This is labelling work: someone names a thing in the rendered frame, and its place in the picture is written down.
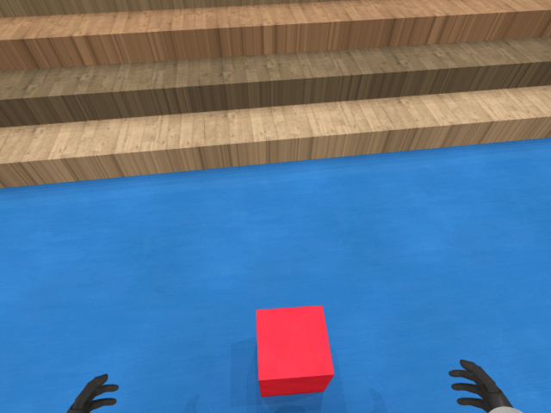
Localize carton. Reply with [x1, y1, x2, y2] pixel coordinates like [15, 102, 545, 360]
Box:
[256, 305, 334, 397]

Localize robot left hand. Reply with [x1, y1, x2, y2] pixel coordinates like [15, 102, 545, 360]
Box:
[66, 374, 119, 413]

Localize robot right hand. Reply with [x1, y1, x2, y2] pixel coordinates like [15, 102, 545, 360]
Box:
[449, 360, 513, 413]

